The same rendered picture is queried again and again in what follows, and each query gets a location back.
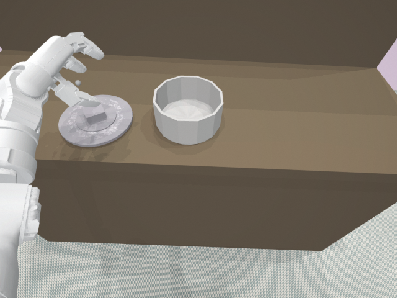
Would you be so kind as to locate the pot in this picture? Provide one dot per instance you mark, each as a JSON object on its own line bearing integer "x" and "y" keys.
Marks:
{"x": 188, "y": 109}

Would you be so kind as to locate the lid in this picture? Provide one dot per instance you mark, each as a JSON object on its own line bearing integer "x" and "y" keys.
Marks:
{"x": 75, "y": 128}

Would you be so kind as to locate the table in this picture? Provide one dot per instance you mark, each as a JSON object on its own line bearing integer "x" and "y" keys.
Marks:
{"x": 306, "y": 151}

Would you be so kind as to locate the robot left upper arm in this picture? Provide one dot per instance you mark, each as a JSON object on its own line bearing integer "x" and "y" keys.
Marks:
{"x": 19, "y": 221}

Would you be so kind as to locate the left robot forearm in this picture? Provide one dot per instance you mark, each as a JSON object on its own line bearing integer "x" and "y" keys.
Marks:
{"x": 23, "y": 92}

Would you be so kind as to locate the knob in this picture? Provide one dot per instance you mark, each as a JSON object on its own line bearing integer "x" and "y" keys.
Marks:
{"x": 94, "y": 113}

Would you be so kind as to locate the robot left hand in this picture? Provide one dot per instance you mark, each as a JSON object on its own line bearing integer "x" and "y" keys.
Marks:
{"x": 56, "y": 53}

